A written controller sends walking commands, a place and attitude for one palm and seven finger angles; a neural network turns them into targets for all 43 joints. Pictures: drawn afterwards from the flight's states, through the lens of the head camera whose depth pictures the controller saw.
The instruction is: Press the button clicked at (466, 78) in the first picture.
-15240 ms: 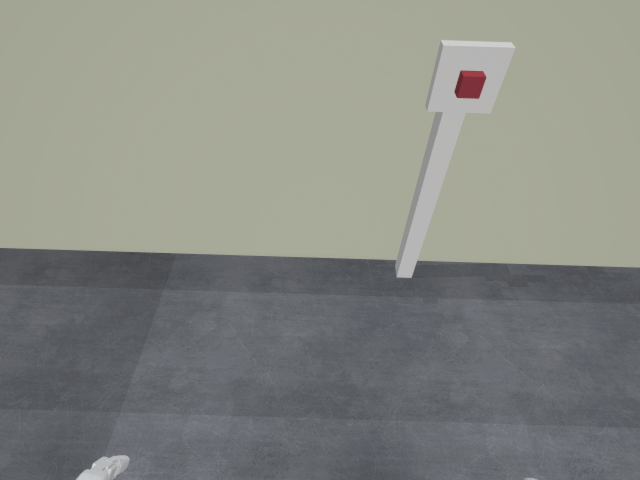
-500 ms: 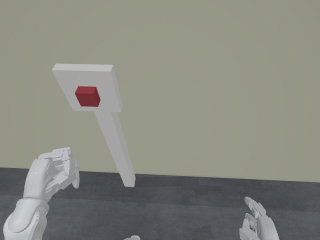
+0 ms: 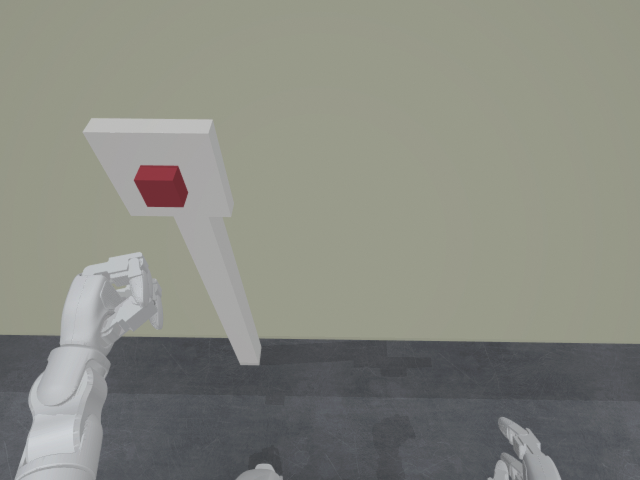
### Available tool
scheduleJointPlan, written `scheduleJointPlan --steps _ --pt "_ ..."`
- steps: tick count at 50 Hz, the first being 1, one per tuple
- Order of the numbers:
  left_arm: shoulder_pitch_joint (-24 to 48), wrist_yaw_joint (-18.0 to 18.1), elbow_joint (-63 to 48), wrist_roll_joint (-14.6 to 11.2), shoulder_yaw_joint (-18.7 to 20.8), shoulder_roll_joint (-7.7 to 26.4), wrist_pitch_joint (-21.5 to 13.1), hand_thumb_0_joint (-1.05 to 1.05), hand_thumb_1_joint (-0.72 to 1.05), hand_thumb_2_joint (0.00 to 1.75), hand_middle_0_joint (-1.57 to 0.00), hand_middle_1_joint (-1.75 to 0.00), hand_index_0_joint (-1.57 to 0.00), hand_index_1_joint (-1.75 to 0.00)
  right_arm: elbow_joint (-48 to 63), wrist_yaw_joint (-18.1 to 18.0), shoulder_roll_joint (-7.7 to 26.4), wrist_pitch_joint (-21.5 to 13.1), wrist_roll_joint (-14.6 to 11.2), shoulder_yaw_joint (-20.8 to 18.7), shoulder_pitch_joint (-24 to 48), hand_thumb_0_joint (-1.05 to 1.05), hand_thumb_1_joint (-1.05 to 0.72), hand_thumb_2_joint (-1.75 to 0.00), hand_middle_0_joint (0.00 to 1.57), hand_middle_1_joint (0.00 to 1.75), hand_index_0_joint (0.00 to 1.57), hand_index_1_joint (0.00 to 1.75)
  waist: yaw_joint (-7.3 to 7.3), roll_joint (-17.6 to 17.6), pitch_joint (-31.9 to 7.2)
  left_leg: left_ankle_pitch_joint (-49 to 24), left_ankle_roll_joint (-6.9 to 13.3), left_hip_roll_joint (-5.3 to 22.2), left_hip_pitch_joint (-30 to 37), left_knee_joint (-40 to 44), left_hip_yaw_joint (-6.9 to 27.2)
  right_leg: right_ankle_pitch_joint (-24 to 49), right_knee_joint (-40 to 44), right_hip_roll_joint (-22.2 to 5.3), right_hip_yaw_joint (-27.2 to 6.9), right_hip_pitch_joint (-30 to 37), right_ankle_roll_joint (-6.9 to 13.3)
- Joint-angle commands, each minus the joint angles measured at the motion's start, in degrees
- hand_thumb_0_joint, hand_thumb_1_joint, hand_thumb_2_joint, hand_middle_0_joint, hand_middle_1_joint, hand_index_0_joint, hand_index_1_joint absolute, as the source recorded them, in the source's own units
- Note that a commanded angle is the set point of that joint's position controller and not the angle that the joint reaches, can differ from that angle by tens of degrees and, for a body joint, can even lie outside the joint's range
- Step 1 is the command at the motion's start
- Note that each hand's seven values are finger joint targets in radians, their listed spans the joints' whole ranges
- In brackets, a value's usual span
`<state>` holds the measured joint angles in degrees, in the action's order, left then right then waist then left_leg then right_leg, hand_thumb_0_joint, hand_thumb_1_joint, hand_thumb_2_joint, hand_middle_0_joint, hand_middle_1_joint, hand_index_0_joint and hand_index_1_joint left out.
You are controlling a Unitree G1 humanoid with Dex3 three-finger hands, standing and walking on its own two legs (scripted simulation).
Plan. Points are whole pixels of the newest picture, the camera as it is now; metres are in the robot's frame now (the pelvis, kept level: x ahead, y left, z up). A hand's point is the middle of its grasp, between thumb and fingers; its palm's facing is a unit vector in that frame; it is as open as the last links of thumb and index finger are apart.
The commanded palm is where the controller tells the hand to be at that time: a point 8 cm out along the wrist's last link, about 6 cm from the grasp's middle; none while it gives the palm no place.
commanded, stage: aim a knuckle at the button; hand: left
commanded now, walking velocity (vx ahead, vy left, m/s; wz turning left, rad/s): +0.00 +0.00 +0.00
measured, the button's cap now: (163, 184) +0.48 +0.25 +0.09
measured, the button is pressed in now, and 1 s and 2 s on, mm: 0 0 0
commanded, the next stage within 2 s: press the button with the knuckle in 1.32 s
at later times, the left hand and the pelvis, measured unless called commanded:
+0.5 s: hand (179, 260) +0.38 +0.21 +0.05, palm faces +0.03 -1.00 -0.03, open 3.1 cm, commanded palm +0.35 +0.26 +0.06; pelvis +0.00 +0.02 -0.01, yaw -1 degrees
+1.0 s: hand (170, 265) +0.36 +0.21 +0.06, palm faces +0.04 -1.00 -0.03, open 3.1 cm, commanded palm +0.34 +0.26 +0.06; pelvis +0.00 +0.01 -0.01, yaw +0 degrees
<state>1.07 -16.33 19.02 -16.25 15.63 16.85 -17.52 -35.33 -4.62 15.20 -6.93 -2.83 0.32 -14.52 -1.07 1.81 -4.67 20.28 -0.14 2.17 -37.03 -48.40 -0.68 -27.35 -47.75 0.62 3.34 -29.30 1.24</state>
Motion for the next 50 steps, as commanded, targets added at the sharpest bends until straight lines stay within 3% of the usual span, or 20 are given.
scheduleJointPlan --steps 1,4,7,10,12,13,17,19,22,25,29,32,34,38,40,42,44,47,48,50 --pt "15.2 -0.1 -6.4 -0.6 3.6 11.1 -2.7 0.0 0.9 0.9 -1.3 -1.5 -1.3 -1.5 7.3 -0.4 7.7 -2.1 0.1 -2.6 1.5 0.0 -0.9 -0.9 0.2 0.3 0.2 0.3 -1.1 -0.7 -12.0 -11.0 2.0 -1.7 13.0 4.4 1.3 18.9 7.5 0.1 -2.1 -2.6 -1.4" --pt "20.4 0.6 -3.8 0.1 3.8 11.8 -2.1 0.0 0.9 0.9 -1.3 -1.5 -1.3 -1.5 7.4 -0.5 7.8 -1.2 0.2 -2.4 1.3 0.0 -0.9 -0.9 0.2 0.3 0.2 0.3 -1.35 -1.6 -11.9 -9.1 2.1 -1.7 12.1 4.6 1.5 16.0 7.6 0.1 -2.1 -3.4 -1.3" --pt "24.5 1.6 -4.9 0.6 4.6 13.0 -3.3 0.0 0.9 0.9 -1.3 -1.5 -1.3 -1.5 7.3 -0.4 7.5 -0.8 0.4 -2.5 0.9 0.0 -0.9 -0.9 0.2 0.3 0.2 0.3 -0.97 2.2 -15.1 -10.4 1.8 -1.4 14.5 4.5 1.8 15.9 6.6 0.4 -1.7 -3.6 -0.8" --pt "28.1 2.5 -5.6 1.3 2.5 11.1 -5.1 0.0 0.9 0.9 -1.3 -1.5 -1.3 -1.5 7.0 -0.1 7.3 -0.8 0.7 -2.6 0.1 0.0 -0.9 -0.9 0.2 0.3 0.2 0.3 -1.48 3.4 -17.6 -12.1 1.6 -1.0 16.8 3.9 2.5 16.4 5.6 0.7 -1.3 -4.6 -0.5" --pt "28.8 2.9 -2.5 1.8 2.2 11.2 -5.3 0.0 0.9 0.9 -1.3 -1.5 -1.3 -1.5 6.4 0.1 7.6 -0.4 0.7 -2.5 -0.6 0.0 -0.9 -0.9 0.2 0.3 0.2 0.3 -1.95 2.9 -16.8 -12.1 1.5 -0.9 16.3 3.7 2.8 16.1 5.3 0.8 -1.1 -5.7 -0.4" --pt "28.9 3.0 0.1 2.1 2.0 10.9 -5.0 0.0 0.9 0.9 -1.3 -1.5 -1.3 -1.5 6.1 0.2 7.7 -0.1 0.7 -2.6 -1.2 0.0 -0.9 -0.9 0.2 0.3 0.2 0.3 -2.28 0.2 -15.9 -11.4 1.6 -0.8 15.1 3.6 3.1 15.5 5.4 1.0 -0.8 -5.8 -0.5" --pt "32.7 3.1 6.2 2.9 1.9 11.4 -3.2 0.0 0.9 0.9 -1.3 -1.5 -1.3 -1.5 6.0 0.4 8.3 1.1 0.6 -2.6 -1.8 0.0 -0.9 -0.9 0.2 0.3 0.2 0.3 -2.21 0.5 -13.7 -8.4 1.4 -0.9 12.9 3.9 3.3 13.1 5.4 0.8 -0.8 -7.9 -0.4" --pt "33.6 3.6 6.4 3.2 2.4 11.7 -3.1 0.0 0.9 0.9 -1.3 -1.5 -1.3 -1.5 6.4 0.6 8.4 1.7 0.7 -2.7 -2.3 0.0 -0.9 -0.9 0.2 0.3 0.2 0.3 -1.94 0.2 -15.8 -9.9 1.5 -0.8 13.8 3.7 3.4 13.9 4.9 0.8 -0.8 -7.6 -0.3" --pt "37.7 4.6 4.0 3.6 2.4 12.1 -4.6 0.0 0.9 0.9 -1.3 -1.5 -1.3 -1.5 6.3 1.0 8.2 2.1 0.9 -2.9 -3.1 0.0 -0.9 -0.9 0.2 0.3 0.2 0.3 -1.9 2.9 -19.7 -13.1 1.1 -0.6 16.7 2.8 3.6 15.5 3.9 0.9 -0.7 -7.9 -0.1" --pt "37.5 5.8 4.1 3.9 4.4 14.0 -6.2 0.0 0.9 0.9 -1.3 -1.5 -1.3 -1.5 5.9 1.3 8.2 2.5 1.2 -3.0 -3.9 0.0 -0.9 -0.9 0.2 0.3 0.2 0.3 -1.79 1.9 -21.3 -15.7 1.2 -0.4 16.6 1.9 3.4 18.1 3.2 1.2 -1.0 -6.9 -0.2" --pt "31.0 5.8 2.8 4.1 3.5 12.1 -6.4 0.0 0.9 0.9 -1.3 -1.5 -1.3 -1.5 6.9 2.1 7.9 3.1 1.1 -3.4 -4.0 0.0 -0.9 -0.9 0.2 0.3 0.2 0.3 -0.57 3.3 -22.8 -20.1 1.1 -0.4 18.0 1.8 2.9 21.5 2.8 1.3 -0.8 -5.2 0.0" --pt "28.0 5.0 4.4 3.3 2.9 11.2 -4.3 0.0 0.9 0.9 -1.3 -1.5 -1.3 -1.5 7.5 2.3 8.0 3.9 0.7 -3.3 -3.8 0.0 -0.9 -0.9 0.2 0.3 0.2 0.3 -1.29 0.2 -18.5 -17.9 1.5 -0.6 14.2 2.2 1.9 22.8 3.9 1.4 -0.9 -4.3 -0.6" --pt "27.2 4.3 6.5 2.8 4.6 12.7 -3.3 0.0 0.9 0.9 -1.3 -1.5 -1.3 -1.5 7.5 2.1 8.4 4.4 0.5 -3.3 -3.8 0.0 -0.9 -0.9 0.2 0.3 0.2 0.3 -1.26 -3.0 -15.7 -15.7 1.8 -0.9 11.0 2.4 1.4 22.7 4.3 1.4 -1.1 -3.8 -0.7" --pt "30.1 3.8 2.4 2.1 4.3 12.5 -4.4 0.0 0.9 0.9 -1.3 -1.5 -1.3 -1.5 8.1 1.6 8.0 4.5 0.5 -3.2 -3.2 0.0 -0.9 -0.9 0.2 0.3 0.2 0.3 -1.63 -0.7 -16.1 -14.2 2.0 -1.2 11.5 2.2 1.2 21.4 4.5 1.3 -1.6 -3.9 -0.6" --pt "32.5 3.8 -0.9 2.3 3.9 12.6 -6.2 0.0 0.9 0.9 -1.3 -1.5 -1.3 -1.5 7.8 1.5 7.7 4.2 0.6 -3.3 -3.1 0.0 -0.9 -0.9 0.2 0.3 0.2 0.3 -2.04 2.7 -19.0 -16.0 2.0 -1.0 14.6 1.8 1.4 22.0 4.0 1.4 -1.8 -4.5 -0.6" --pt "33.5 3.6 -2.4 2.2 3.9 13.0 -7.6 0.0 0.9 0.9 -1.3 -1.5 -1.3 -1.5 7.3 1.3 7.6 3.8 0.7 -3.3 -3.0 0.0 -0.9 -0.9 0.2 0.3 0.2 0.3 -2.27 3.7 -20.2 -16.4 1.8 -0.8 16.4 1.4 1.9 21.3 3.8 1.5 -1.8 -5.2 -0.4" --pt "34.1 3.4 -2.4 2.4 1.9 11.5 -8.1 0.0 0.9 0.9 -1.3 -1.5 -1.3 -1.5 6.7 1.1 7.5 3.4 0.6 -3.3 -3.0 0.0 -0.9 -0.9 0.2 0.3 0.2 0.3 -3.05 3.4 -20.6 -15.8 1.9 -0.7 17.1 1.2 2.1 20.6 4.0 1.6 -1.8 -6.0 -0.5" --pt "34.4 2.7 1.8 2.3 0.7 10.5 -6.5 0.0 0.9 0.9 -1.3 -1.5 -1.3 -1.5 6.0 0.8 7.7 3.3 0.4 -3.1 -2.6 0.0 -0.9 -0.9 0.2 0.3 0.2 0.3 -3.51 2.7 -17.7 -12.8 1.9 -1.0 15.3 1.5 2.4 18.5 4.7 1.4 -1.6 -7.0 -0.6" --pt "33.8 2.6 3.6 2.3 1.7 11.4 -5.7 0.0 0.9 0.9 -1.3 -1.5 -1.3 -1.5 5.9 0.7 7.9 3.4 0.3 -3.1 -2.8 0.0 -0.9 -0.9 0.2 0.3 0.2 0.3 -3.39 0.6 -17.0 -12.3 2.0 -0.9 14.1 1.6 2.5 18.3 4.9 1.3 -1.6 -6.4 -0.5" --pt "33.3 2.3 6.5 2.2 1.3 10.9 -4.0 0.0 0.9 0.9 -1.3 -1.5 -1.3 -1.5 6.2 0.7 8.0 3.7 0.2 -2.9 -2.4 0.0 -0.9 -0.9 0.2 0.3 0.2 0.3 -2.83 0.3 -15.7 -10.6 2.0 -1.3 12.5 2.0 2.3 17.5 5.1 1.0 -1.6 -6.7 -0.7"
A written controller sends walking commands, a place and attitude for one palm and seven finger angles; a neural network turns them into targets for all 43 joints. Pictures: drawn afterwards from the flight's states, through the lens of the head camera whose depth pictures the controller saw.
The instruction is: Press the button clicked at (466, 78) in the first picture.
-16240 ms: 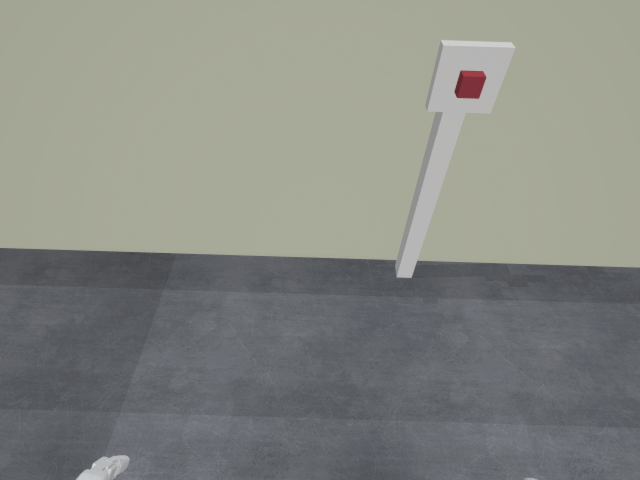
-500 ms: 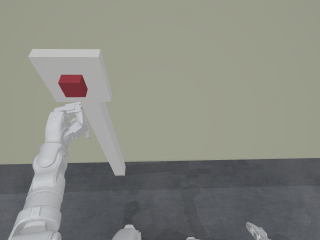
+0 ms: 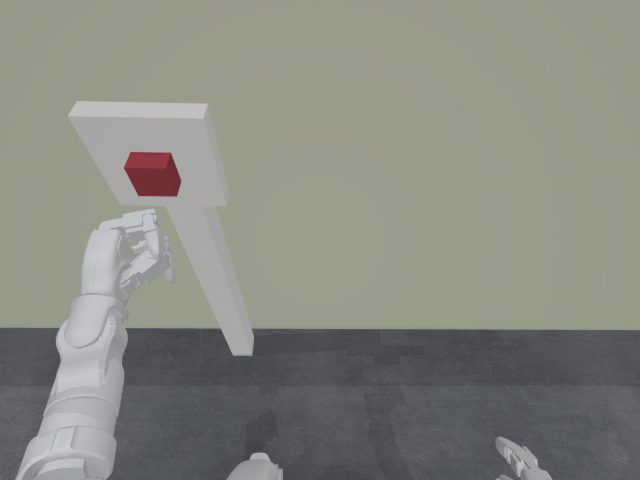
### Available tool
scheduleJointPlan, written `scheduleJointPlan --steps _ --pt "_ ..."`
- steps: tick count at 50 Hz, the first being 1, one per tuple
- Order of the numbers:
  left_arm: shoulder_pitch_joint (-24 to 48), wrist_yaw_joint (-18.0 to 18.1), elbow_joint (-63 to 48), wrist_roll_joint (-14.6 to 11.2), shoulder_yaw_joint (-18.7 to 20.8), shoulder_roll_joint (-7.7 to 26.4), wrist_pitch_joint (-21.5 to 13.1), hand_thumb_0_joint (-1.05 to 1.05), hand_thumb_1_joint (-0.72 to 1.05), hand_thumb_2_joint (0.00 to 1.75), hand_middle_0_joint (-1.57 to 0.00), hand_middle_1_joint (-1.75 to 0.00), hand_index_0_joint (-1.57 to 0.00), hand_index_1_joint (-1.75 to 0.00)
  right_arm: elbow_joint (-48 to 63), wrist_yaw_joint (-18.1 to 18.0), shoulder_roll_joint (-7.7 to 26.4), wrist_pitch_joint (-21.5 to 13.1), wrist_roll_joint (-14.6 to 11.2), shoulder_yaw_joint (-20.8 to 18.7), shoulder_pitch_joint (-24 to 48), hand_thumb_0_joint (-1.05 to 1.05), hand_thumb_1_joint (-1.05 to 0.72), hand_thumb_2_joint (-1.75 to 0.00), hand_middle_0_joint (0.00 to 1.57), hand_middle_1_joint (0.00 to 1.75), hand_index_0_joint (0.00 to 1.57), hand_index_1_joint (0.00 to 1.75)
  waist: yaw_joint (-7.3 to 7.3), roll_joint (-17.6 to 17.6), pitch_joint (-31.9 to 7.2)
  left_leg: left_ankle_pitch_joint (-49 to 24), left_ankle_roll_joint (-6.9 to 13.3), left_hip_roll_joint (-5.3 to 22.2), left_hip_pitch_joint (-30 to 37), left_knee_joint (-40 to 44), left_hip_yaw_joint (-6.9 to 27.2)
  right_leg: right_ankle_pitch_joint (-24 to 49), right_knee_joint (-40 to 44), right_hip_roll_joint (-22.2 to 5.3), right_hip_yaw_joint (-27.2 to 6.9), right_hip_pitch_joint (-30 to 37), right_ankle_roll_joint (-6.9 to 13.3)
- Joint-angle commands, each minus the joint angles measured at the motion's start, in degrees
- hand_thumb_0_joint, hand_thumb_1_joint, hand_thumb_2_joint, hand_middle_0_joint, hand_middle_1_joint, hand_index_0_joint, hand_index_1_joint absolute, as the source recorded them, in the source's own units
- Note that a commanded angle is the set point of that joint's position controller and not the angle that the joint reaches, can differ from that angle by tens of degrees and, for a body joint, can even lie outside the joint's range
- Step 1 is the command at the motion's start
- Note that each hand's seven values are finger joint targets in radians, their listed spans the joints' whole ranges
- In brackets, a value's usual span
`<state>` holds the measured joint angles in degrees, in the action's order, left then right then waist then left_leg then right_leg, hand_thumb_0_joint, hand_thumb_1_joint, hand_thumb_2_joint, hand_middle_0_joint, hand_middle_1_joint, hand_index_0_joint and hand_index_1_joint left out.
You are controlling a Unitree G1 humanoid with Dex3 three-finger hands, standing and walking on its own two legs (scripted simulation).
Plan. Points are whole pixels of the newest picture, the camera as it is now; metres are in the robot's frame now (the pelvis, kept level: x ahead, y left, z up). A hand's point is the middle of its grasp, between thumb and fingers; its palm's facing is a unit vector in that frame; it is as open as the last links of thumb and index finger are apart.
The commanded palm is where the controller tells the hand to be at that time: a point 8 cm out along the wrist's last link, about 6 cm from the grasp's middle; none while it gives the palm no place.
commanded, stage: aim a knuckle at the button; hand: left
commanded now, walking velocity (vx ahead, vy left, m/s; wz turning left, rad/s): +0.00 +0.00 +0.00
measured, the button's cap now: (155, 172) +0.48 +0.24 +0.10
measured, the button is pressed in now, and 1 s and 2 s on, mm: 0 0 12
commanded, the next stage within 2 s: press the button with the knuckle in 0.32 s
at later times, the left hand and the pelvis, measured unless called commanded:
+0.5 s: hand (171, 262) +0.36 +0.20 +0.06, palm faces +0.04 -1.00 -0.02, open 3.1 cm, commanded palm +0.34 +0.25 +0.07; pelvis +0.00 +0.00 +0.00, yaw -1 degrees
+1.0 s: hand (179, 226) +0.42 +0.20 +0.06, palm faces +0.05 -1.00 -0.02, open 3.1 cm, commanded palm +0.40 +0.25 +0.07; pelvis +0.00 +0.00 -0.01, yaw -1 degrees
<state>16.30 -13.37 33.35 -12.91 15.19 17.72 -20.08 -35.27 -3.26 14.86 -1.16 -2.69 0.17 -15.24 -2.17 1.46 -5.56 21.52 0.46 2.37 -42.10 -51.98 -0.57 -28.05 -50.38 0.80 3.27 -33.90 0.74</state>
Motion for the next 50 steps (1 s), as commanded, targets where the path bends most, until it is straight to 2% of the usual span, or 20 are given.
scheduleJointPlan --steps 1,6,7,9,11,12,14,17,20,21,23,27,28,31,33,36,39,44,47,50 --pt "17.4 -0.6 -6.6 -1.2 3.5 11.8 -0.8 0.0 0.9 0.9 -1.3 -1.5 -1.3 -1.5 6.4 -0.7 8.6 -1.9 0.1 -2.7 -1.6 0.0 -0.9 -0.9 0.2 0.3 0.2 0.3 -1.16 0.1 -14.3 -11.6 1.4 -1.6 16.6 5.7 2.0 18.1 7.9 0.7 -1.6 -1.7 -0.2" --pt "19.6 0.0 -7.4 -1.2 7.2 15.5 -1.7 0.0 0.9 0.9 -1.3 -1.5 -1.3 -1.5 7.6 -0.6 8.3 -1.4 0.3 -2.4 -1.3 0.0 -0.9 -0.9 0.2 0.3 0.2 0.3 -0.15 -0.2 -16.4 -12.6 1.5 -1.7 15.2 5.2 1.4 19.7 7.4 0.5 -2.4 1.0 -0.3" --pt "19.8 -0.1 -9.4 -1.1 6.6 15.0 -2.5 0.0 0.9 0.9 -1.3 -1.5 -1.3 -1.5 7.8 -0.5 8.0 -1.5 0.4 -2.4 -1.2 0.0 -0.9 -0.9 0.2 0.3 0.2 0.3 0.02 2.2 -17.7 -13.8 1.4 -1.8 16.5 5.1 1.3 20.7 7.0 0.6 -2.5 1.4 -0.1" --pt "20.4 0.2 -11.9 -0.7 6.1 14.8 -4.0 0.0 0.9 0.9 -1.3 -1.5 -1.3 -1.5 7.9 -0.3 7.9 -1.6 0.5 -2.5 -1.3 0.0 -0.9 -0.9 0.2 0.3 0.2 0.3 -0.26 3.2 -19.9 -15.1 1.4 -1.5 18.4 4.8 1.5 21.2 6.5 0.9 -2.4 1.2 0.0" --pt "20.0 -0.1 -13.2 -1.0 3.4 11.8 -4.8 0.0 0.9 0.9 -1.3 -1.5 -1.3 -1.5 7.9 -0.1 7.6 -1.9 0.4 -2.6 -1.4 0.0 -0.9 -0.9 0.2 0.3 0.2 0.3 -1.02 4.7 -19.8 -15.4 1.3 -1.4 20.5 4.6 1.7 20.8 6.7 1.2 -2.1 -0.4 0.0" --pt "19.7 -0.3 -12.5 -1.1 4.0 12.6 -4.7 0.0 0.9 0.9 -1.3 -1.5 -1.3 -1.5 7.5 -0.1 7.8 -2.0 0.3 -2.7 -1.5 0.0 -0.9 -0.9 0.2 0.3 0.2 0.3 -1.15 3.9 -18.9 -15.0 1.3 -1.3 20.0 4.6 1.8 20.6 6.9 1.3 -2.1 -0.4 0.0" --pt "18.3 -1.0 -10.8 -1.4 2.3 10.7 -3.9 0.0 0.9 0.9 -1.3 -1.5 -1.3 -1.5 7.3 -0.2 8.0 -2.0 0.1 -2.7 -1.7 0.0 -0.9 -0.9 0.2 0.3 0.2 0.3 -1.76 0.8 -17.8 -14.4 1.6 -1.3 18.6 4.9 1.9 20.9 7.2 1.3 -2.0 -0.3 -0.2" --pt "16.2 -1.7 -7.6 -1.9 3.5 11.7 -1.6 0.0 0.9 0.9 -1.3 -1.5 -1.3 -1.5 7.1 -0.4 8.6 -1.7 -0.1 -2.9 -2.0 0.0 -0.9 -0.9 0.2 0.3 0.2 0.3 -1.28 -1.1 -15.4 -12.2 1.6 -1.6 16.2 5.4 1.7 19.7 7.9 1.0 -1.9 -0.5 -0.4" --pt "16.0 -1.5 -8.5 -2.0 3.5 11.5 -1.1 0.0 0.9 0.9 -1.3 -1.5 -1.3 -1.5 7.5 -0.4 8.4 -1.6 -0.1 -2.7 -1.6 0.0 -0.9 -0.9 0.2 0.3 0.2 0.3 -0.78 0.4 -14.7 -12.0 1.6 -1.7 16.1 5.6 1.6 19.2 7.9 0.8 -2.0 -0.9 -0.3" --pt "16.2 -1.1 -10.5 -2.0 4.0 11.9 -1.6 0.0 0.9 0.9 -1.3 -1.5 -1.3 -1.5 7.7 -0.3 8.4 -1.7 0.0 -2.8 -1.7 0.0 -0.9 -0.9 0.2 0.3 0.2 0.3 -0.49 0.2 -16.3 -13.1 1.6 -1.7 16.9 5.5 1.7 19.9 7.6 0.8 -1.9 -0.2 -0.2" --pt "17.4 0.0 -11.8 -1.8 5.4 13.5 -2.7 0.0 0.9 0.9 -1.3 -1.5 -1.3 -1.5 7.5 -0.4 8.3 -1.8 0.3 -2.9 -1.8 0.0 -0.9 -0.9 0.2 0.3 0.2 0.3 -0.65 -0.6 -17.2 -13.6 1.7 -1.6 16.7 5.0 1.7 20.5 7.2 0.9 -2.2 0.6 -0.3" --pt "23.7 1.4 -10.3 -0.5 5.4 14.3 -4.9 0.0 0.9 0.9 -1.3 -1.5 -1.3 -1.5 6.0 -0.6 8.0 -1.9 0.4 -2.7 -2.3 0.0 -0.9 -0.9 0.2 0.3 0.2 0.3 -1.72 2.2 -16.9 -12.4 1.4 -1.4 17.4 4.7 1.9 18.2 6.6 1.1 -2.3 -1.8 -0.2" --pt "24.9 1.5 -10.6 -0.4 5.4 14.6 -5.3 0.0 0.9 0.9 -1.3 -1.5 -1.3 -1.5 5.8 -0.6 8.1 -2.0 0.6 -2.7 -2.5 0.0 -0.9 -0.9 0.2 0.3 0.2 0.3 -1.99 1.2 -17.3 -12.3 1.6 -1.4 16.9 4.4 2.1 18.2 6.6 1.0 -2.5 -1.3 -0.2" --pt "25.4 0.7 -6.9 0.2 5.0 14.7 -4.8 0.0 0.9 0.9 -1.3 -1.5 -1.3 -1.5 5.3 -0.7 8.3 -1.7 0.4 -2.7 -2.7 0.0 -0.9 -0.9 0.2 0.3 0.2 0.3 -2.01 3.5 -17.8 -12.5 1.3 -1.4 17.9 4.3 2.0 18.2 6.6 1.0 -2.5 -2.4 -0.1" --pt "25.7 -0.3 -4.4 0.0 2.8 12.5 -3.7 0.0 0.9 0.9 -1.3 -1.5 -1.3 -1.5 5.5 -0.5 8.3 -1.6 0.3 -2.6 -3.0 0.0 -0.9 -0.9 0.2 0.3 0.2 0.3 -2.43 3.1 -17.3 -11.7 1.4 -1.5 17.7 4.3 2.2 17.3 7.1 1.1 -2.3 -3.0 0.0" --pt "28.9 -1.1 0.1 -0.2 4.1 14.7 -1.9 0.0 0.9 0.9 -1.3 -1.5 -1.3 -1.5 5.1 -0.8 8.9 -1.0 0.2 -2.5 -3.5 0.0 -0.9 -0.9 0.2 0.3 0.2 0.3 -2.84 0.3 -15.4 -10.3 1.5 -1.4 15.5 4.4 2.3 16.5 7.4 1.0 -2.2 -3.6 -0.2" --pt "28.5 -1.2 -0.1 -0.5 4.3 14.0 -2.0 0.0 0.9 0.9 -1.3 -1.5 -1.3 -1.5 5.8 -0.6 8.7 -0.8 0.2 -2.7 -3.7 0.0 -0.9 -0.9 0.2 0.3 0.2 0.3 -1.8 1.4 -18.3 -12.6 1.4 -1.5 16.7 4.3 2.2 18.2 6.8 1.0 -2.2 -2.4 0.0" --pt "33.4 0.2 1.6 0.6 5.4 15.5 -3.6 0.0 0.9 0.9 -1.3 -1.5 -1.3 -1.5 5.0 -0.3 8.8 -0.4 0.6 -2.8 -5.1 0.0 -0.9 -0.9 0.2 0.3 0.2 0.3 -2.47 0.9 -18.9 -13.1 1.3 -1.2 16.5 3.4 2.6 17.6 5.7 1.2 -2.0 -4.3 0.0" --pt "36.1 1.0 2.1 1.7 4.7 15.3 -4.3 0.0 0.9 0.9 -1.3 -1.5 -1.3 -1.5 4.5 0.0 8.8 0.0 0.8 -2.9 -5.8 0.0 -0.9 -0.9 0.2 0.3 0.2 0.3 -2.84 4.0 -20.0 -14.1 1.1 -1.0 18.5 3.0 3.0 17.2 5.1 1.3 -1.8 -6.4 0.2" --pt "37.4 1.2 3.0 2.1 5.3 16.3 -4.4 0.0 0.9 0.9 -1.3 -1.5 -1.3 -1.5 4.1 0.1 9.0 0.4 0.8 -3.1 -6.6 0.0 -0.9 -0.9 0.2 0.3 0.2 0.3 -3.08 3.7 -21.7 -15.3 1.1 -0.8 19.2 2.5 3.2 18.0 4.8 1.5 -1.9 -6.3 0.1"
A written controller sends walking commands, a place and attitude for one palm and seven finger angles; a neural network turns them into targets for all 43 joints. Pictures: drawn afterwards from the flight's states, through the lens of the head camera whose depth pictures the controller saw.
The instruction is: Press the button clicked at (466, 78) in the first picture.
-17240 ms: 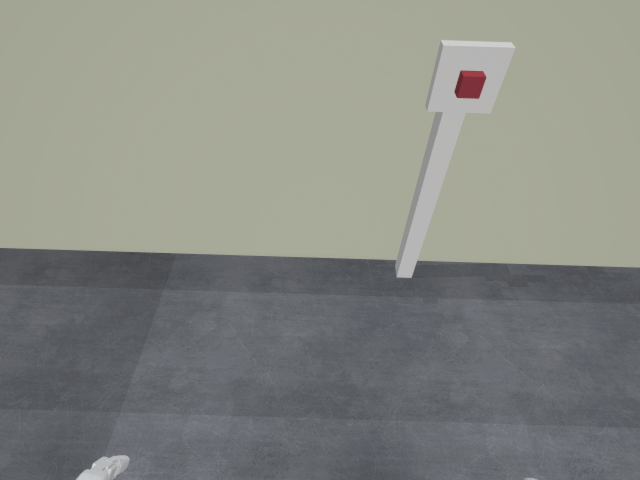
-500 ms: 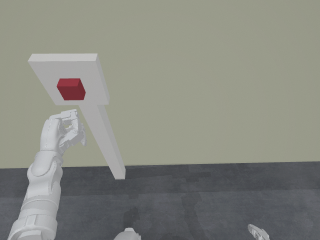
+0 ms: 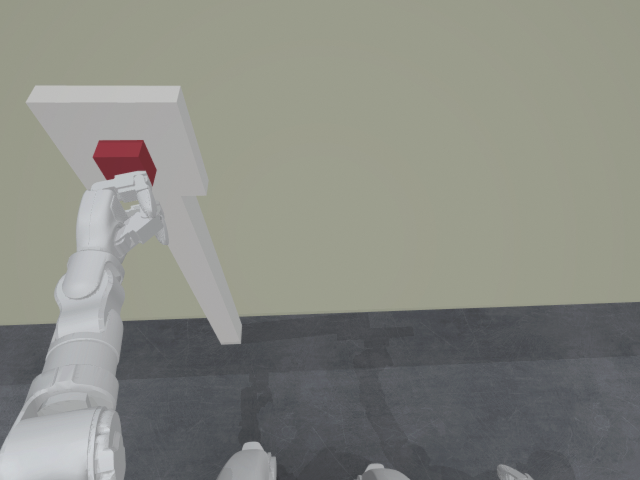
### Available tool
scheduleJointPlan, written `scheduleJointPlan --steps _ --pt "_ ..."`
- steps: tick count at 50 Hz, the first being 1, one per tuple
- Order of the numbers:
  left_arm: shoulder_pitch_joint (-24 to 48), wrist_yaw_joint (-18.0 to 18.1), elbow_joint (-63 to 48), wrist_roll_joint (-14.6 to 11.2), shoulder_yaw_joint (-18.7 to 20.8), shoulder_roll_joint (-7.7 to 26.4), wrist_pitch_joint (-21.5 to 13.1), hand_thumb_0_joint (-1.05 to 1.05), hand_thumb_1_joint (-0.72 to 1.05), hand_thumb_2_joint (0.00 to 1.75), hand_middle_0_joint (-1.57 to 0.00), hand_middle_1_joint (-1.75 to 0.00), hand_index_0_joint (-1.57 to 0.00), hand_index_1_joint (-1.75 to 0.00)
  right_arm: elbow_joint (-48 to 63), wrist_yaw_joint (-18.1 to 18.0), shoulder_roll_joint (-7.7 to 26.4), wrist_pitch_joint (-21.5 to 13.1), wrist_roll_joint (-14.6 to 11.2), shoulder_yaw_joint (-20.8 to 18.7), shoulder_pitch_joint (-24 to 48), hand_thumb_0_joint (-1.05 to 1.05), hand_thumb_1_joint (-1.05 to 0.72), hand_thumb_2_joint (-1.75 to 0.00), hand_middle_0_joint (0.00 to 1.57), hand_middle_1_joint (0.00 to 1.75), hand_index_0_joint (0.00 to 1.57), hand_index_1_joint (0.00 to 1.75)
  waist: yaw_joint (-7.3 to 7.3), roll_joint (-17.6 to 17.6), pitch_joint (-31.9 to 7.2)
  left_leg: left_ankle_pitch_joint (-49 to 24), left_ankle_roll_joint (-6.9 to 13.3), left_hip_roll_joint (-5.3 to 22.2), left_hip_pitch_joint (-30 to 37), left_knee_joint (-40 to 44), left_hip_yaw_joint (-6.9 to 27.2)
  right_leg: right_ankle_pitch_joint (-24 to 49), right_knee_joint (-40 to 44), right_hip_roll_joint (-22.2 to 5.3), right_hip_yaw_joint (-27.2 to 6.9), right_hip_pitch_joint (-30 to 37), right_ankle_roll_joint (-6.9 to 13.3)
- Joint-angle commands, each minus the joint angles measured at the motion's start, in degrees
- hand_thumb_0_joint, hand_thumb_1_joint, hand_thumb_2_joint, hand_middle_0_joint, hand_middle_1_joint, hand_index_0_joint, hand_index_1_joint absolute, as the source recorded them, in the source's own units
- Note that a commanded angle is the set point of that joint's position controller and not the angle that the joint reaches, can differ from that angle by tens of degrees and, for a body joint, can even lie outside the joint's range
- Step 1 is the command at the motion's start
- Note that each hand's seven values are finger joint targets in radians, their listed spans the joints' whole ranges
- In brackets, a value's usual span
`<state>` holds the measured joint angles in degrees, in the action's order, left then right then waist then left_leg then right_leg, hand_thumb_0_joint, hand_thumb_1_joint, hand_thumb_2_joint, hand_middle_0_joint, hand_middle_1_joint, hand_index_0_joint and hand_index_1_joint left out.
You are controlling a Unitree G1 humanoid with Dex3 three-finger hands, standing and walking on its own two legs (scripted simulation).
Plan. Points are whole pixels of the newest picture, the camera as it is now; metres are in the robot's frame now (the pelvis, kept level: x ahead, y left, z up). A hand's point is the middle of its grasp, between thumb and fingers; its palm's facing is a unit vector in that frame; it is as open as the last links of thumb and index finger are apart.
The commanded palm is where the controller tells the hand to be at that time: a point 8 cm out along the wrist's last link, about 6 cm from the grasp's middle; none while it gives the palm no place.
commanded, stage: press the button with the knuckle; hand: left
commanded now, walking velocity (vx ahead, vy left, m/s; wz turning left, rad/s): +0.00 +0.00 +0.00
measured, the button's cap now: (127, 161) +0.48 +0.24 +0.10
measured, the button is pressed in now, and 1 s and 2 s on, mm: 0 12 0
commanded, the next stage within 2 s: hold the button down briefly in 0.52 s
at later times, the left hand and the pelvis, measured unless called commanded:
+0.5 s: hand (156, 205) +0.44 +0.21 +0.07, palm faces +0.06 -1.00 -0.02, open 3.5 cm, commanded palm +0.44 +0.26 +0.07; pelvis -0.01 +0.00 -0.01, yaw +0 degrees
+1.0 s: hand (155, 204) +0.44 +0.21 +0.07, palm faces +0.07 -1.00 -0.03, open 3.6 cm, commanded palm +0.43 +0.25 +0.07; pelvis -0.03 -0.01 -0.02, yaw +0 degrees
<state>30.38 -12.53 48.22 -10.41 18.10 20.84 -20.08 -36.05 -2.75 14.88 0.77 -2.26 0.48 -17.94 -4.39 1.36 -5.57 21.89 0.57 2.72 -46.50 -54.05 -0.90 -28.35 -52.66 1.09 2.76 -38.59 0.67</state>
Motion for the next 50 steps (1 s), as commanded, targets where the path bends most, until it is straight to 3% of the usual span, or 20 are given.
scheduleJointPlan --steps 1,5,8,10,13,15,19,22,23,25,28,31,32,36,39,42,48,50 --pt "23.9 0.4 -12.5 -0.4 2.4 13.3 -4.5 0.0 0.9 0.9 -1.3 -1.5 -1.3 -1.5 5.0 -0.3 9.0 -1.4 0.4 -3.4 -4.1 0.0 -0.9 -0.9 0.2 0.3 0.2 0.3 -0.83 4.3 -22.6 -16.5 1.0 -1.1 24.0 4.4 3.4 19.1 6.9 1.2 -1.4 -1.3 0.3" --pt "25.2 0.1 -9.5 -0.3 3.7 15.0 -4.0 0.0 0.9 0.9 -1.3 -1.5 -1.3 -1.5 4.4 -0.4 9.2 -0.6 0.4 -3.4 -5.1 0.0 -0.9 -0.9 0.2 0.3 0.2 0.3 -1.52 1.5 -21.7 -16.6 1.3 -1.1 21.8 4.1 3.2 20.4 7.0 1.4 -1.5 -0.6 0.0" --pt "28.1 -0.3 -7.4 -0.3 3.6 14.9 -4.0 0.0 0.9 0.9 -1.3 -1.5 -1.3 -1.5 3.8 -0.6 9.1 -0.4 0.4 -3.3 -5.4 0.0 -0.9 -0.9 0.2 0.3 0.2 0.3 -2.31 1.6 -19.9 -15.5 1.5 -1.2 20.7 3.7 3.1 19.5 7.2 1.4 -1.6 -1.4 0.0" --pt "28.8 -0.6 -5.1 -0.3 5.0 16.9 -3.9 0.0 0.9 0.9 -1.3 -1.5 -1.3 -1.5 3.5 -0.9 9.4 -0.1 0.4 -3.2 -5.7 0.0 -0.9 -0.9 0.2 0.3 0.2 0.3 -2.36 0.7 -19.2 -14.1 1.6 -1.2 19.4 3.8 3.1 18.5 7.4 1.3 -1.8 -1.7 -0.2" --pt "31.7 -1.1 -4.2 -0.3 4.6 16.7 -4.3 0.0 0.9 0.9 -1.3 -1.5 -1.3 -1.5 3.3 -0.8 9.2 -0.1 0.6 -3.1 -6.0 0.0 -0.9 -0.9 0.2 0.3 0.2 0.3 -2.59 2.7 -19.9 -14.0 1.6 -1.3 19.6 3.2 3.1 18.0 7.2 1.3 -2.0 -2.4 -0.1" --pt "31.9 -1.1 -2.7 -0.1 6.0 18.7 -4.4 0.0 0.9 0.9 -1.3 -1.5 -1.3 -1.5 3.2 -0.8 9.4 0.1 0.6 -3.1 -6.3 0.0 -0.9 -0.9 0.2 0.3 0.2 0.3 -2.41 2.9 -20.6 -14.2 1.6 -1.2 19.4 3.1 3.1 18.0 7.0 1.3 -2.0 -2.5 -0.1" --pt "37.5 -1.0 -2.9 0.6 3.9 17.5 -5.2 0.0 0.9 0.9 -1.3 -1.5 -1.3 -1.5 2.9 -0.8 9.3 0.1 0.6 -3.0 -6.6 0.0 -0.9 -0.9 0.2 0.3 0.2 0.3 -3.66 5.6 -21.5 -12.9 1.4 -0.9 21.2 2.8 3.9 15.2 6.8 1.5 -1.8 -5.9 0.0" --pt "39.6 -0.6 0.0 0.8 4.3 19.1 -4.9 0.0 0.9 0.9 -1.3 -1.5 -1.3 -1.5 2.6 -0.9 9.8 0.2 0.6 -2.8 -6.9 0.0 -0.9 -0.9 0.2 0.3 0.2 0.3 -4.42 3.6 -19.4 -9.4 1.5 -0.8 18.4 2.9 4.3 12.1 7.1 1.6 -1.7 -6.8 -0.1" --pt "41.4 -0.4 -0.3 0.8 4.1 18.6 -5.3 0.0 0.9 0.9 -1.3 -1.5 -1.3 -1.5 2.5 -0.9 9.7 0.1 0.8 -2.8 -7.1 0.0 -0.9 -0.9 0.2 0.3 0.2 0.3 -4.85 2.9 -20.3 -9.2 1.8 -0.9 18.2 2.4 4.2 12.1 7.0 1.6 -2.0 -6.5 -0.2" --pt "41.3 -0.3 1.7 1.2 3.8 18.7 -5.1 0.0 0.9 0.9 -1.3 -1.5 -1.3 -1.5 2.5 -0.9 9.7 0.0 0.7 -2.8 -7.1 0.0 -0.9 -0.9 0.2 0.3 0.2 0.3 -4.84 4.1 -20.5 -7.9 1.6 -1.0 17.9 2.4 4.0 10.8 7.2 1.6 -2.1 -7.1 -0.3" --pt "44.8 -0.3 1.8 1.4 5.1 21.5 -5.5 0.0 0.9 0.9 -1.3 -1.5 -1.3 -1.5 2.1 -1.1 10.2 -0.3 0.8 -2.7 -7.7 0.0 -0.9 -0.9 0.2 0.3 0.2 0.3 -5.61 3.1 -21.3 -6.6 2.0 -0.9 16.2 1.7 4.1 9.9 7.1 1.6 -2.6 -7.0 -0.3" --pt "45.8 -0.6 3.5 1.8 4.3 21.8 -5.3 0.0 0.9 0.9 -1.3 -1.5 -1.3 -1.5 2.2 -1.1 10.1 -0.5 0.6 -2.3 -7.7 0.0 -0.9 -0.9 0.2 0.3 0.2 0.3 -5.69 5.4 -20.9 -4.6 1.8 -1.0 15.3 1.7 4.1 7.9 7.1 1.7 -2.7 -8.1 -0.3" --pt "46.6 -0.5 3.6 1.8 5.4 23.3 -5.3 0.0 0.9 0.9 -1.3 -1.5 -1.3 -1.5 1.9 -1.2 10.3 -0.6 0.7 -2.3 -7.9 0.0 -0.9 -0.9 0.2 0.3 0.2 0.3 -5.6 5.1 -21.0 -4.4 1.8 -0.9 14.9 1.7 4.3 7.8 6.9 1.7 -2.6 -7.9 -0.3" --pt "48.7 -0.3 3.9 2.0 2.7 20.5 -5.0 0.0 0.9 0.9 -1.3 -1.5 -1.3 -1.5 2.0 -1.2 10.2 -0.9 0.7 -2.3 -8.2 0.0 -0.9 -0.9 0.2 0.3 0.2 0.3 -6.6 5.9 -19.5 -1.3 1.7 -0.8 15.4 2.3 4.8 5.3 7.1 1.8 -2.3 -10.8 -0.2" --pt "48.7 0.2 4.3 2.2 4.0 22.6 -5.0 0.0 0.9 0.9 -1.3 -1.5 -1.3 -1.5 2.0 -1.2 10.6 -1.2 0.7 -2.2 -8.6 0.0 -0.9 -0.9 0.2 0.3 0.2 0.3 -6.35 5.5 -21.3 -0.7 1.7 -0.7 14.8 2.1 5.0 4.6 6.8 1.8 -2.4 -10.4 -0.2" --pt "50.2 0.3 4.5 2.3 3.3 22.3 -4.7 0.0 0.9 0.9 -1.3 -1.5 -1.3 -1.5 2.0 -1.2 10.6 -1.7 0.7 -2.1 -8.5 0.0 -0.9 -0.9 0.2 0.3 0.2 0.3 -6.9 5.5 -19.6 2.0 1.9 -0.9 12.8 2.2 4.7 2.8 7.3 1.8 -2.8 -10.6 -0.4" --pt "49.2 0.5 3.7 2.3 3.2 21.5 -5.3 0.0 0.9 0.9 -1.3 -1.5 -1.3 -1.5 1.9 -1.0 10.6 -2.2 0.9 -2.3 -9.0 0.0 -0.9 -0.9 0.2 0.3 0.2 0.3 -6.42 6.2 -21.9 1.1 1.9 -0.9 14.5 2.1 5.0 3.2 6.8 1.8 -2.5 -10.6 0.0" --pt "45.4 0.4 2.6 2.2 4.6 22.3 -5.4 0.0 0.9 0.9 -1.3 -1.5 -1.3 -1.5 2.5 -0.8 10.5 -2.0 0.9 -2.4 -9.0 0.0 -0.9 -0.9 0.2 0.3 0.2 0.3 -4.6 6.8 -23.6 -0.9 1.6 -0.9 16.0 2.7 4.9 4.3 6.7 1.9 -2.2 -8.9 0.2"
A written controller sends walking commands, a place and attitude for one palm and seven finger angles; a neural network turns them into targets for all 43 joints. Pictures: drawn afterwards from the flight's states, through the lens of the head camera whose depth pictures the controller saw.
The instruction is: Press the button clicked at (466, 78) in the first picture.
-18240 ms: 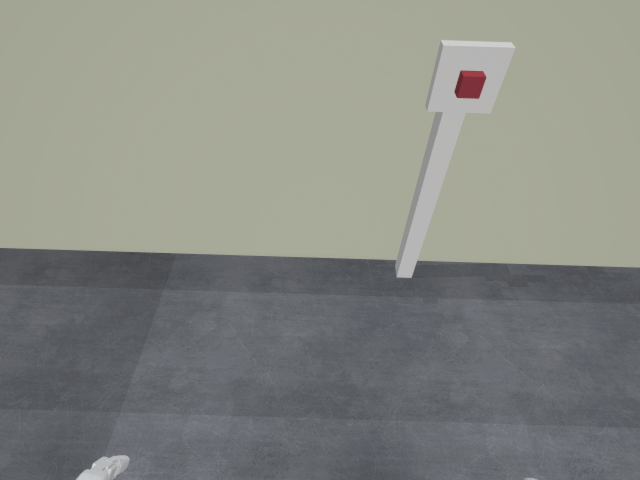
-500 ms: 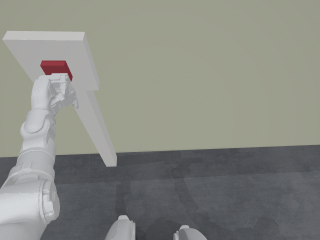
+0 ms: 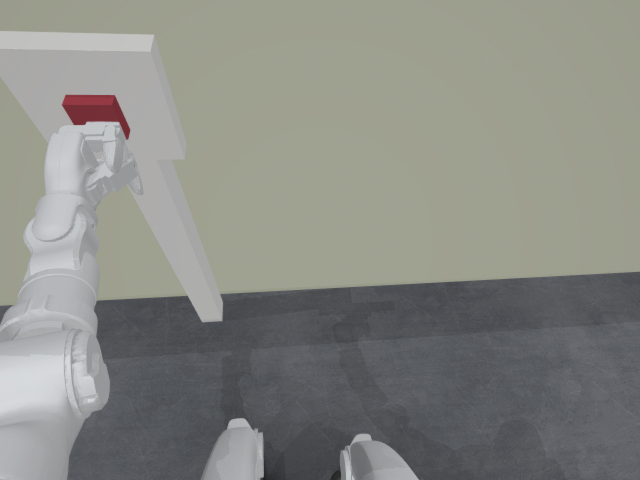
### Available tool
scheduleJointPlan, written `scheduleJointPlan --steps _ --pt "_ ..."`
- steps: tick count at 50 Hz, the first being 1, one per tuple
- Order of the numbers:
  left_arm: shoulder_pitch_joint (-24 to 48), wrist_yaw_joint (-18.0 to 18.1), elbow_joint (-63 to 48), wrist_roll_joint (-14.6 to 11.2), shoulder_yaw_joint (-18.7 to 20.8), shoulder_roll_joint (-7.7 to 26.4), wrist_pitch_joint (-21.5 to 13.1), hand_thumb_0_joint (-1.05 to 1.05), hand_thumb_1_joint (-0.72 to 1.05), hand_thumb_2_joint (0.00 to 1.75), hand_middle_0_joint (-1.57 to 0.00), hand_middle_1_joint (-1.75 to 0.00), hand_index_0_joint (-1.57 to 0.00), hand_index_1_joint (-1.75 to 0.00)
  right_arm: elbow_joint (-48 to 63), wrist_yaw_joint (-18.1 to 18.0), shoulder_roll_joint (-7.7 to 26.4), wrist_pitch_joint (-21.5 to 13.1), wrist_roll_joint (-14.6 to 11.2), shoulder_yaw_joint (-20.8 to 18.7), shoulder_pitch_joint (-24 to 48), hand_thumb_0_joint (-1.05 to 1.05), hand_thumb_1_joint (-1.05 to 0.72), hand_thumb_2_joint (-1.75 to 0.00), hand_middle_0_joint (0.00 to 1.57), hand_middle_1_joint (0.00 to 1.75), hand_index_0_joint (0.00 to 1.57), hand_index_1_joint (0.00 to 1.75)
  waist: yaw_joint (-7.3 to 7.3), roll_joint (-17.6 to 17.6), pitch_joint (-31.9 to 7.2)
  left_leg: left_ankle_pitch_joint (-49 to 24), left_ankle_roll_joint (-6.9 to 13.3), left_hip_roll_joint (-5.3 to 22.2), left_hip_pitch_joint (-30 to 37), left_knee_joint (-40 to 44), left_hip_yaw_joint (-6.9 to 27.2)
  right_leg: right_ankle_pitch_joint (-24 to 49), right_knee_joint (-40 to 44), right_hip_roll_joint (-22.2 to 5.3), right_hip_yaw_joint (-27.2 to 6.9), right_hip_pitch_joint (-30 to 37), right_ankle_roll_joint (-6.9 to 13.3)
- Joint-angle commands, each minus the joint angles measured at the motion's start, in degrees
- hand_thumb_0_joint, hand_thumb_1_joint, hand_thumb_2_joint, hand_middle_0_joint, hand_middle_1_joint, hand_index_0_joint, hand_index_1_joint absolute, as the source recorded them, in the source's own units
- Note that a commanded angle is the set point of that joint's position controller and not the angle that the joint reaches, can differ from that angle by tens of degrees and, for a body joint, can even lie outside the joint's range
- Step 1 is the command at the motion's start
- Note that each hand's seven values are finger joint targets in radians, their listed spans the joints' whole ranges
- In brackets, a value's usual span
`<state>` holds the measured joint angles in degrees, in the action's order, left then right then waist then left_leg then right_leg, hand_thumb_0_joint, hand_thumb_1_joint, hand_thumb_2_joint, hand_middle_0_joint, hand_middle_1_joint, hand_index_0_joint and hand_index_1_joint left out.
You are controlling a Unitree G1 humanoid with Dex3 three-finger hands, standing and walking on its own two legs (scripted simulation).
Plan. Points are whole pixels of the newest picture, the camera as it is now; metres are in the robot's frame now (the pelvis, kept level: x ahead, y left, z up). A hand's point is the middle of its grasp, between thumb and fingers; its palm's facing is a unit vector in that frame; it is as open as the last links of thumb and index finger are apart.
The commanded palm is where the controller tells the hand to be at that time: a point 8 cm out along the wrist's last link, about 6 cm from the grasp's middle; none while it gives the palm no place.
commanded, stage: pull the fist back off the button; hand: left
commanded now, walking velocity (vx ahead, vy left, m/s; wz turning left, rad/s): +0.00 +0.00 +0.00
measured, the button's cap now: (100, 112) +0.53 +0.25 +0.12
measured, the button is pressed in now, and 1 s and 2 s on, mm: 12 0 0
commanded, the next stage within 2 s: draw the hand back to the body in 0.92 s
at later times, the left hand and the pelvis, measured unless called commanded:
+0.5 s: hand (130, 193) +0.44 +0.21 +0.09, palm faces +0.05 -1.00 -0.02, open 3.1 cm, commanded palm +0.40 +0.26 +0.09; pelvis +0.03 +0.01 +0.02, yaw -1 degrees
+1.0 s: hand (122, 244) +0.37 +0.20 +0.08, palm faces +0.08 -1.00 -0.03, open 3.1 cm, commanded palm +0.35 +0.25 +0.09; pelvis +0.04 +0.00 +0.02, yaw +1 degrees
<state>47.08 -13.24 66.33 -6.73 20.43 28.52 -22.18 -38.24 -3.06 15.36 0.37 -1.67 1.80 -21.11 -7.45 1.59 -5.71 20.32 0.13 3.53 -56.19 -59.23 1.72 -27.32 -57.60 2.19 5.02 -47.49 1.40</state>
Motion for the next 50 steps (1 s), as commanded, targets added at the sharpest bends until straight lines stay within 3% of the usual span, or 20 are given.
scheduleJointPlan --steps 1,5,7,10,13,16,20,22,24,27,32,33,34,38,41,42,44,46,47,50 --pt "27.0 0.9 -16.5 -1.9 1.4 12.6 -3.3 0.0 0.9 0.9 -1.3 -1.5 -1.3 -1.5 5.1 -0.2 9.8 -1.6 0.3 -3.9 -5.5 0.0 -0.9 -0.9 0.2 0.3 0.2 0.3 -1.38 6.7 -24.1 0.2 2.0 -1.7 26.6 8.0 2.0 3.6 11.9 0.9 -4.3 0.3 -0.6" --pt "24.1 0.8 -17.2 -2.5 1.7 12.3 -3.1 0.0 0.9 0.9 -1.3 -1.5 -1.3 -1.5 5.4 -0.1 9.7 -1.1 0.1 -3.8 -4.8 0.0 -0.9 -0.9 0.2 0.3 0.2 0.3 -1.12 4.3 -20.3 1.1 2.2 -1.7 24.4 8.6 1.6 3.5 12.6 1.0 -4.4 1.5 -0.8" --pt "21.6 0.7 -18.7 -2.7 1.7 12.0 -3.2 0.0 0.9 0.9 -1.3 -1.5 -1.3 -1.5 6.1 -0.2 9.6 -0.9 -0.2 -4.0 -4.3 0.0 -0.9 -0.9 0.2 0.3 0.2 0.3 -0.7 3.2 -20.3 1.2 2.3 -1.9 24.1 8.9 1.1 3.5 13.1 0.9 -4.7 2.8 -0.9" --pt "17.9 0.8 -20.7 -3.1 0.5 9.2 -3.5 0.0 0.9 0.9 -1.3 -1.5 -1.3 -1.5 6.6 0.0 9.1 -0.8 -0.2 -4.1 -3.7 0.0 -0.9 -0.9 0.2 0.3 0.2 0.3 0.32 5.5 -19.8 -1.1 2.0 -1.9 27.4 9.7 1.4 5.3 12.8 1.1 -3.7 2.4 -0.5" --pt "13.4 0.9 -23.7 -3.6 1.1 8.7 -3.7 0.0 0.9 0.9 -1.3 -1.5 -1.3 -1.5 7.5 0.1 9.1 -0.6 -0.2 -4.3 -3.2 0.0 -0.9 -0.9 0.2 0.3 0.2 0.3 1.24 3.5 -21.0 -4.0 2.0 -1.9 28.7 9.9 1.4 7.7 12.7 1.2 -3.5 4.5 -0.3" --pt "8.0 0.9 -28.7 -4.2 -0.1 6.5 -3.5 0.0 0.9 0.9 -1.3 -1.5 -1.3 -1.5 8.8 0.3 8.7 -0.4 -0.5 -4.4 -1.9 0.0 -0.9 -0.9 0.2 0.3 0.2 0.3 2.3 5.2 -21.6 -7.7 1.8 -2.0 31.4 10.5 1.0 11.0 12.8 1.2 -3.2 5.8 -0.3" --pt "-2.2 1.3 -32.7 -5.1 -1.0 3.4 -2.2 0.0 0.9 0.9 -1.3 -1.5 -1.3 -1.5 9.8 0.8 8.4 -0.4 -0.6 -4.7 -1.0 0.0 -0.9 -0.9 0.2 0.3 0.2 0.3 3.35 3.1 -20.6 -12.2 1.8 -2.1 32.6 10.7 0.5 16.1 12.9 1.2 -2.8 8.3 -0.3" --pt "-6.1 1.4 -35.1 -5.6 0.0 4.0 -1.5 0.0 0.9 0.9 -1.3 -1.5 -1.3 -1.5 10.5 0.8 8.4 -0.3 -0.7 -4.8 -0.3 0.0 -0.9 -0.9 0.2 0.3 0.2 0.3 3.95 1.3 -19.8 -12.7 1.8 -2.2 31.5 11.2 0.1 17.8 13.1 1.1 -2.9 10.1 -0.5" --pt "-9.5 1.5 -37.1 -6.3 -0.2 2.8 -0.8 0.0 0.9 0.9 -1.3 -1.5 -1.3 -1.5 11.3 1.0 8.0 -0.4 -0.8 -4.5 0.6 0.0 -0.9 -0.9 0.2 0.3 0.2 0.3 4.48 1.9 -18.5 -14.3 1.9 -2.5 31.3 11.4 -0.4 20.0 13.0 1.0 -2.8 11.4 -0.5" --pt "-12.0 1.4 -42.7 -6.7 -0.2 2.7 -0.7 0.0 0.9 0.9 -1.3 -1.5 -1.3 -1.5 12.2 0.9 7.8 -0.6 -0.8 -4.6 1.7 0.0 -0.9 -0.9 0.2 0.3 0.2 0.3 4.64 1.7 -18.9 -16.5 1.9 -2.5 31.9 11.5 -0.6 23.1 12.8 0.8 -3.1 13.3 -0.7" --pt "-17.6 1.0 -50.8 -7.7 -3.7 -1.9 -1.7 0.0 0.9 0.9 -1.3 -1.5 -1.3 -1.5 12.7 0.9 7.1 -1.8 -0.9 -4.6 3.5 0.0 -0.9 -0.9 0.2 0.3 0.2 0.3 4.39 3.9 -18.8 -19.9 1.6 -2.4 35.6 11.1 -0.3 25.0 12.4 0.8 -2.6 12.5 -0.6" --pt "-17.4 0.8 -52.7 -7.9 -5.6 -3.7 -1.9 0.0 0.9 0.9 -1.3 -1.5 -1.3 -1.5 12.7 0.9 7.0 -2.2 -0.9 -4.6 3.5 0.0 -0.9 -0.9 0.2 0.3 0.2 0.3 3.64 3.2 -19.3 -20.8 1.8 -2.3 36.2 10.7 -0.1 25.5 12.2 0.8 -2.6 12.7 -0.6" --pt "-20.4 0.8 -53.0 -7.9 -4.8 -3.4 -1.7 0.0 0.9 0.9 -1.3 -1.5 -1.3 -1.5 12.7 0.9 7.1 -2.4 -0.9 -4.8 3.9 0.0 -0.9 -0.9 0.2 0.3 0.2 0.3 4.6 4.2 -19.7 -21.0 1.5 -2.2 36.8 10.9 0.1 25.4 12.2 0.7 -2.5 12.3 -0.6" --pt "-23.8 0.9 -55.5 -8.0 -6.6 -4.9 -0.3 0.0 0.9 0.9 -1.3 -1.5 -1.3 -1.5 13.0 0.6 7.1 -3.0 -0.8 -4.7 5.2 0.0 -0.9 -0.9 0.2 0.3 0.2 0.3 4.19 2.5 -17.9 -19.3 1.6 -2.4 36.0 11.2 0.6 23.8 12.3 0.5 -2.1 12.1 -0.6" --pt "-28.8 1.5 -56.2 -8.3 -5.3 -4.5 0.9 0.0 0.9 0.9 -1.3 -1.5 -1.3 -1.5 13.8 0.6 7.0 -3.2 -0.8 -4.4 6.5 0.0 -0.9 -0.9 0.2 0.3 0.2 0.3 5.54 0.3 -16.6 -17.4 1.5 -2.7 34.3 12.3 0.3 23.4 12.8 0.3 -2.0 13.5 -0.7" --pt "-25.8 1.8 -56.8 -8.0 -5.7 -4.3 1.0 0.0 0.9 0.9 -1.3 -1.5 -1.3 -1.5 13.6 0.4 7.0 -3.1 -0.9 -4.2 6.9 0.0 -0.9 -0.9 0.2 0.3 0.2 0.3 4.56 0.5 -15.9 -16.8 1.7 -2.8 33.9 11.9 0.0 23.7 13.1 0.1 -2.4 13.1 -0.9" --pt "-22.4 2.5 -55.4 -7.6 -3.4 -1.8 0.9 0.0 0.9 0.9 -1.3 -1.5 -1.3 -1.5 12.9 0.0 7.2 -3.0 -0.7 -4.1 7.1 0.0 -0.9 -0.9 0.2 0.3 0.2 0.3 4.15 -2.1 -14.9 -13.9 1.8 -2.9 31.5 11.7 -0.1 22.3 13.2 0.0 -2.8 13.1 -1.1" --pt "-21.1 2.8 -55.6 -7.3 -2.6 -1.2 0.0 0.0 0.9 0.9 -1.3 -1.5 -1.3 -1.5 12.8 -0.3 6.8 -3.1 -0.5 -3.9 7.6 0.0 -0.9 -0.9 0.2 0.3 0.2 0.3 4.59 0.2 -15.3 -12.7 1.6 -3.1 31.6 11.9 -0.1 20.5 13.1 -0.1 -3.1 13.0 -0.9" --pt "-21.5 2.6 -55.1 -7.4 -3.5 -2.6 -0.1 0.0 0.9 0.9 -1.3 -1.5 -1.3 -1.5 12.8 -0.3 6.5 -3.3 -0.5 -3.7 7.7 0.0 -0.9 -0.9 0.2 0.3 0.2 0.3 4.66 1.2 -15.5 -12.5 1.6 -3.2 32.0 11.9 -0.2 20.1 13.2 -0.1 -3.1 13.0 -0.8" --pt "-19.3 1.6 -53.6 -7.4 -3.4 -1.3 -1.0 0.0 0.9 0.9 -1.3 -1.5 -1.3 -1.5 12.0 -0.6 6.7 -3.6 -0.5 -3.6 7.7 0.0 -0.9 -0.9 0.2 0.3 0.2 0.3 4.25 2.4 -15.7 -11.3 1.5 -3.0 32.2 11.5 -0.1 18.5 13.5 0.0 -3.4 12.3 -0.7"
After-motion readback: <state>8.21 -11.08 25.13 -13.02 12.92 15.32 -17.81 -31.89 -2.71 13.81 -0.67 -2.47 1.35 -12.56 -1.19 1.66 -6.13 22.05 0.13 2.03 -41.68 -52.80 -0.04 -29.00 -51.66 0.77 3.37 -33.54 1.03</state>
